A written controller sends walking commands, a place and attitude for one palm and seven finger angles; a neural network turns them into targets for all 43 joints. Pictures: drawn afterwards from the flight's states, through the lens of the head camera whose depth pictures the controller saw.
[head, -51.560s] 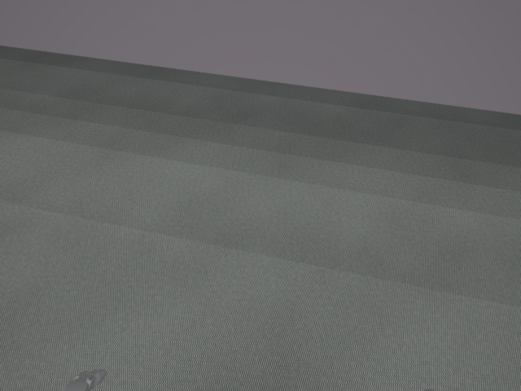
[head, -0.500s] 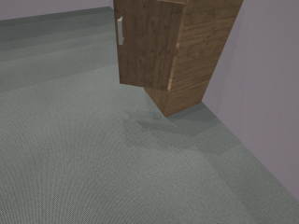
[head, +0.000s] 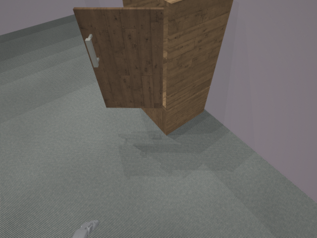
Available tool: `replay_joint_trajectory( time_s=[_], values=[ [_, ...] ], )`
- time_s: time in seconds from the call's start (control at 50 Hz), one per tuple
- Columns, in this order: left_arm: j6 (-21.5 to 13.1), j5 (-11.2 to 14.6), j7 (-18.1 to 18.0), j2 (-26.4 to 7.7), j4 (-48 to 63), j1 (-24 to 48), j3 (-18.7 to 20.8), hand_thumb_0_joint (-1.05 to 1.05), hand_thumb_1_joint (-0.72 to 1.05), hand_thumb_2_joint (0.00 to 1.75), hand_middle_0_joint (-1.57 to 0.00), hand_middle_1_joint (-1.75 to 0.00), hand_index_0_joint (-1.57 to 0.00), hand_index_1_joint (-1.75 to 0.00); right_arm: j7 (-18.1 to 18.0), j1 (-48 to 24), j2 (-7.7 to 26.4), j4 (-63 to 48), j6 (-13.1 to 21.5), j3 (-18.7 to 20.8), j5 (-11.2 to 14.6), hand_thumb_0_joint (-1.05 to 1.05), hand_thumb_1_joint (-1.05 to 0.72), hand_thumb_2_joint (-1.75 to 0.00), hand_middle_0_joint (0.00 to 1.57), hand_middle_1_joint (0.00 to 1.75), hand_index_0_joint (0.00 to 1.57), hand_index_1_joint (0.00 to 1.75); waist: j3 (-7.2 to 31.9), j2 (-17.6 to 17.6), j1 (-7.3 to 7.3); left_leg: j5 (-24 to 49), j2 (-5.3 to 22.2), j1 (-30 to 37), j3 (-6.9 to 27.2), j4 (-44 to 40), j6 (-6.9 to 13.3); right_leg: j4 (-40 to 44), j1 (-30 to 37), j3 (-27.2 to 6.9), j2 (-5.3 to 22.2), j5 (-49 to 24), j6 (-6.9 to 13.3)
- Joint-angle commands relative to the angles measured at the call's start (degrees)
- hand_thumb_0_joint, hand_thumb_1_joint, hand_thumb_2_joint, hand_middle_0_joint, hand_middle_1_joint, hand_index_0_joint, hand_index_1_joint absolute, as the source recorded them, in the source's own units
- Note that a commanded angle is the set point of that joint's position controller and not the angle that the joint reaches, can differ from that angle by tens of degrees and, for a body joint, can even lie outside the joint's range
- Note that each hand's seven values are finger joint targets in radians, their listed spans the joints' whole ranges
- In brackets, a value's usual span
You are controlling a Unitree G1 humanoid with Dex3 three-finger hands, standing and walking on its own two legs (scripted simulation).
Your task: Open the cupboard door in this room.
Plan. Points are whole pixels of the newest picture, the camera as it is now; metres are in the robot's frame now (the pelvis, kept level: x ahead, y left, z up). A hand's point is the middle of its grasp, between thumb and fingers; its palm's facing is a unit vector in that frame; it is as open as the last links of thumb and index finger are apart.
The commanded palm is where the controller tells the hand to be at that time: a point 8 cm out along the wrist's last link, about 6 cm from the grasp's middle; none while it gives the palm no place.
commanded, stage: take the last steps up to it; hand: left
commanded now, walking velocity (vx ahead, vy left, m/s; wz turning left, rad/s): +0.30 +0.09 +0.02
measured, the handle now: (93, 51) +0.86 +0.32 -0.02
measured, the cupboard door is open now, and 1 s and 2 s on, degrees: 52 52 52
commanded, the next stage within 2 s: come to a stop and stand still in 0.58 s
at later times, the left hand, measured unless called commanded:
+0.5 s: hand (75, 227) +0.17 +0.26 -0.17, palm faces +0.05 -0.99 -0.16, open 7.3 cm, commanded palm none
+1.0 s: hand (95, 163) +0.37 +0.24 -0.16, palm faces +0.01 -0.98 -0.21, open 7.2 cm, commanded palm none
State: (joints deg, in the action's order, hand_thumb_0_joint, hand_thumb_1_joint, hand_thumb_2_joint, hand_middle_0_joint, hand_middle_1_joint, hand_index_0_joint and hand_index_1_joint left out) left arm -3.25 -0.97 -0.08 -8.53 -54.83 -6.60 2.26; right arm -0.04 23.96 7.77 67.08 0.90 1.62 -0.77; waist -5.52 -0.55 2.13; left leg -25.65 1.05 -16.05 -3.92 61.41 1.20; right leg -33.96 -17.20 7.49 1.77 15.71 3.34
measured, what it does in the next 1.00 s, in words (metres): walks ahead: left foot, then right foot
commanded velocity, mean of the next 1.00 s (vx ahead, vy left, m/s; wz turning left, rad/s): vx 0.07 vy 0.05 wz -0.02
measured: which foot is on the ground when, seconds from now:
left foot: up 0.00-0.30, down 0.32-0.76, up 0.78-1.00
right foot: down 0.00-0.32, up 0.34-0.72, down 0.74-1.00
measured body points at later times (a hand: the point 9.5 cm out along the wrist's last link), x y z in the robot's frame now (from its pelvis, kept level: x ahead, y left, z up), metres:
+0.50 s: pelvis +0.18 +0.08 +0.01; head +0.21 +0.10 +0.46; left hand +0.17 +0.31 -0.16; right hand +0.24 -0.15 -0.13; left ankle +0.20 +0.16 -0.73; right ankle +0.14 -0.04 -0.65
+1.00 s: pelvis +0.28 +0.07 +0.01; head +0.32 +0.07 +0.46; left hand +0.37 +0.29 -0.14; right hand +0.28 -0.16 -0.15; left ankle +0.28 +0.19 -0.71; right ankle +0.29 -0.04 -0.73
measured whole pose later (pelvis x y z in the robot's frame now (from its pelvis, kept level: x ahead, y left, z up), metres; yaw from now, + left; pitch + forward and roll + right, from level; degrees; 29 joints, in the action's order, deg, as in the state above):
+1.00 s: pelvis +0.28 +0.07 +0.01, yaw -1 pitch -1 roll +1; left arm 0.1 -1.2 -2.5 -9.4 -58.2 -6.3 2.5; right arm -1.3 12.6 8.5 62.3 -2.2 2.3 -0.1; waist -5.9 1.7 0.3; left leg -25.0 1.0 -18.2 -3.0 40.7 -3.1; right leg -28.8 -14.5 6.7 3.5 13.5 1.1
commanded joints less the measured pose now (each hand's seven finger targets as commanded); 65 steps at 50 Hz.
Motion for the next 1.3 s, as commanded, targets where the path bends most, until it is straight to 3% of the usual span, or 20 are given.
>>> replay_joint_trajectory(
  time_s=[0.0, 0.06, 0.18, 0.26, 0.28, 0.3, 0.34, 0.44, 0.66, 0.7, 0.72, 0.74, 0.82, 0.88, 1.0, 1.02, 1.06, 1.08, 1.16, 1.28],
  values=[
    [-0.66, 0.2, -0.71, -6.06, -1.77, -9.74, 1.37, 0.0, 0.9, 0.9, -0.2, -0.3, -0.2, -0.3, 0.08, -3.04, 2.4, -6.06, 0.67, 1.07, -0.59, 0.0, -0.9, -0.9, 0.2, 0.3, 0.2, 0.3, 0.57, 7.12, -2.65, 8.31, 5.33, -13.76, 3.57, 2.64, -1.81, 22.71, 5.0, -13.71, 15.63, -11.36, 5.23],
    [-1.43, -0.23, -0.61, -5.32, -2.59, -10.17, 2.05, 0.0, 0.9, 0.9, -0.2, -0.3, -0.2, -0.3, 0.55, -2.06, 1.15, -5.87, 0.2, 1.2, -0.62, 0.0, -0.9, -0.9, 0.2, 0.3, 0.2, 0.3, 2.75, 6.97, -1.26, 11.32, 5.39, -10.89, 0.97, -7.69, -3.27, 22.82, 4.74, -7.99, 13.44, -12.8, 5.02],
    [-1.3, -0.52, -0.08, -9.02, -5.42, -13.08, 2.46, 0.0, 0.9, 0.9, -0.2, -0.3, -0.2, -0.3, 1.65, -12.33, 2.61, -9.95, 1.5, 1.47, -0.6, 0.0, -0.9, -0.9, 0.2, 0.3, 0.2, 0.3, 1.34, 8.81, -4.09, 12.66, 3.25, -9.37, -1.27, -23.71, -3.19, 20.76, 8.38, -9.46, 14.88, -9.27, 4.96],
    [-0.21, -0.35, 0.05, -9.37, -5.56, -11.15, 2.56, 0.0, 0.9, 0.9, -0.2, -0.3, -0.2, -0.3, 1.22, -5.39, 6.88, -8.19, 2.46, 2.29, -0.81, 0.0, -0.9, -0.9, 0.2, 0.3, 0.2, 0.3, 2.49, 3.83, 0.71, 14.11, 0.42, 9.63, -3.5, -33.87, -2.27, 10.13, -0.3, -5.6, 11.36, -4.57, 1.95],
    [0.05, -0.25, 0.27, -7.1, -4.92, -11.84, 2.15, 0.0, 0.9, 0.9, -0.2, -0.3, -0.2, -0.3, 0.57, 1.37, 11.56, -6.54, 2.88, 3.34, -1.26, 0.0, -0.9, -0.9, 0.2, 0.3, 0.2, 0.3, 6.4, -5.79, 3.42, 11.18, 7.63, 18.47, 6.09, -37.12, 0.44, -3.74, -6.13, -1.96, 6.41, -0.91, -0.2],
    [-0.06, 0.29, 0.48, -4.12, -3.34, -12.43, 1.41, 0.0, 0.9, 0.9, -0.2, -0.3, -0.2, -0.3, -0.17, 7.47, 17.27, -5.75, 2.83, 4.66, -1.83, 0.0, -0.9, -0.9, 0.2, 0.3, 0.2, 0.3, 10.05, -19.81, 4.86, 10.84, 20.54, 24.09, 24.2, -44.13, 6.5, -21.37, -15.6, 2.72, -0.75, 17.61, -2.8],
    [-0.1, -0.19, 0.2, -5.53, -1.72, -7.61, 1.35, 0.0, 0.9, 0.9, -0.2, -0.3, -0.2, -0.3, -1.0, 3.48, 14.81, -7.2, 2.11, 3.39, -1.28, 0.0, -0.9, -0.9, 0.2, 0.3, 0.2, 0.3, 6.6, -9.67, 3.26, 11.42, 22.41, 16.85, 24.31, -47.71, 10.58, -35.33, -20.01, -5.32, 3.08, 15.0, -1.34],
    [1.36, -0.63, 0.86, -3.4, -4.75, -12.06, 1.12, 0.0, 0.9, 0.9, -0.2, -0.3, -0.2, -0.3, -1.7, -5.3, 8.87, -9.19, 3.68, 1.25, -0.67, 0.0, -0.9, -0.9, 0.2, 0.3, 0.2, 0.3, 4.86, -6.0, -2.54, 24.64, 15.23, 7.35, 7.92, -49.18, 7.22, -31.25, -13.95, -6.02, 5.14, 2.84, -3.06],
    [1.71, -0.56, 0.49, -3.17, -2.32, -7.13, 0.65, 0.0, 0.9, 0.9, -0.2, -0.3, -0.2, -0.3, -1.61, -3.68, 8.49, -5.98, 2.11, 1.26, -0.85, 0.0, -0.9, -0.9, 0.2, 0.3, 0.2, 0.3, 2.99, -4.3, -3.35, 27.0, 12.74, 5.04, 2.86, -42.0, 6.51, 0.53, 2.37, -0.81, 1.0, -2.55, -3.15],
    [0.88, -0.52, -0.33, -6.69, -4.32, -12.42, 1.21, 0.0, 0.9, 0.9, -0.2, -0.3, -0.2, -0.3, -1.63, -3.95, 5.93, -5.92, 1.86, 0.63, -0.06, 0.0, -0.9, -0.9, 0.2, 0.3, 0.2, 0.3, 5.15, 4.46, -5.56, 20.06, 6.41, -2.25, -0.95, -32.24, 1.11, 7.87, 15.33, -8.42, 5.95, -19.13, -1.91],
    [0.43, -0.38, -0.93, -10.26, -5.28, -14.82, 1.5, 0.0, 0.9, 0.9, -0.2, -0.3, -0.2, -0.3, -1.39, -3.33, 4.37, -6.56, 1.54, 0.28, 0.39, 0.0, -0.9, -0.9, 0.2, 0.3, 0.2, 0.3, 6.69, 13.08, -5.37, 7.81, 1.76, -6.99, -3.41, -27.07, -1.79, 10.74, 19.16, -18.46, 15.62, -35.33, 2.1],
    [0.48, 0.28, -1.24, -11.47, -5.48, -14.6, 0.97, 0.0, 0.9, 0.9, -0.2, -0.3, -0.2, -0.3, -1.56, -2.22, 4.67, -6.04, 0.6, 0.28, 0.49, 0.0, -0.9, -0.9, 0.2, 0.3, 0.2, 0.3, 8.26, 12.76, -4.45, -6.99, 0.79, -3.7, -1.96, -21.22, -3.15, 13.74, 16.72, -20.29, 21.82, -44.54, 7.3],
    [1.35, 0.08, -2.85, -10.53, -3.81, -7.79, 1.09, 0.0, 0.9, 0.9, -0.2, -0.3, -0.2, -0.3, -2.14, -3.53, 4.64, -4.83, -1.57, 0.85, 1.28, 0.0, -0.9, -0.9, 0.2, 0.3, 0.2, 0.3, 9.41, 12.39, -3.45, -6.13, 1.77, -4.92, 2.6, -15.39, -3.62, 8.88, 16.88, -14.3, 18.9, -62.44, 8.71],
    [2.36, 0.0, -2.87, -11.68, -3.33, -6.61, 2.1, 0.0, 0.9, 0.9, -0.2, -0.3, -0.2, -0.3, -1.77, -4.9, 3.87, -5.26, -2.6, 1.03, 0.95, 0.0, -0.9, -0.9, 0.2, 0.3, 0.2, 0.3, 10.41, 7.13, -3.44, -2.08, 0.1, -4.54, 1.04, -17.63, -4.47, 8.75, 16.54, -11.12, 17.16, -56.57, 7.45],
    [3.89, -0.1, -2.54, -11.26, -1.67, -2.5, 2.71, 0.0, 0.9, 0.9, -0.2, -0.3, -0.2, -0.3, -1.4, -3.99, 4.8, -6.59, -3.17, 2.04, 0.24, 0.0, -0.9, -0.9, 0.2, 0.3, 0.2, 0.3, 7.58, 10.18, -1.03, 12.5, 0.23, 4.1, 0.18, -31.48, -4.07, 6.62, 5.64, -8.54, 13.74, -32.52, 3.29],
    [4.25, -0.04, -2.31, -9.75, -1.22, -2.32, 2.41, 0.0, 0.9, 0.9, -0.2, -0.3, -0.2, -0.3, -1.33, -2.96, 5.95, -6.69, -2.77, 2.23, 0.06, 0.0, -0.9, -0.9, 0.2, 0.3, 0.2, 0.3, 7.9, 6.71, -0.54, 19.42, 2.9, 8.7, 2.28, -35.56, -2.98, 4.1, 0.9, -7.06, 11.22, -21.06, 0.82],
    [5.36, 0.71, -2.06, -5.05, 0.27, -3.61, 1.37, 0.0, 0.9, 0.9, -0.2, -0.3, -0.2, -0.3, -1.85, -5.26, 12.79, -9.44, -2.07, 3.15, -0.92, 0.0, -0.9, -0.9, 0.2, 0.3, 0.2, 0.3, 6.18, -13.53, -1.09, 33.37, 19.26, 0.86, 20.55, -45.39, 7.38, -9.15, -1.83, -2.87, 0.72, 12.54, -4.58],
    [5.72, 0.47, -2.13, -5.89, 0.57, -3.45, 1.56, 0.0, 0.9, 0.9, -0.2, -0.3, -0.2, -0.3, -2.08, -8.05, 13.11, -10.46, -2.01, 2.88, -1.18, 0.0, -0.9, -0.9, 0.2, 0.3, 0.2, 0.3, 4.86, -10.76, -1.22, 25.09, 20.02, -4.36, 19.05, -47.14, 9.96, -16.55, 0.53, -6.95, 0.25, 17.22, -3.5],
    [6.27, -0.26, -1.07, -6.68, -2.03, -6.51, 1.86, 0.0, 0.9, 0.9, -0.2, -0.3, -0.2, -0.3, -2.82, -13.76, 10.79, -12.06, -1.28, 1.6, -1.09, 0.0, -0.9, -0.9, 0.2, 0.3, 0.2, 0.3, 1.93, -8.83, -3.15, 11.48, 15.29, -3.43, 14.99, -48.88, 7.44, -21.1, -4.02, -9.95, 0.44, 10.98, -3.74],
    [5.91, -0.37, -0.23, -6.78, -1.6, -6.51, 1.58, 0.0, 0.9, 0.9, -0.2, -0.3, -0.2, -0.3, -3.0, -8.15, 13.59, -10.62, -1.14, 2.98, -0.89, 0.0, -0.9, -0.9, 0.2, 0.3, 0.2, 0.3, 7.66, -5.65, 0.19, 15.53, 17.43, 10.94, 16.21, -47.64, 8.0, -15.92, -8.1, -8.21, 0.64, 11.5, -4.67]
  ],
)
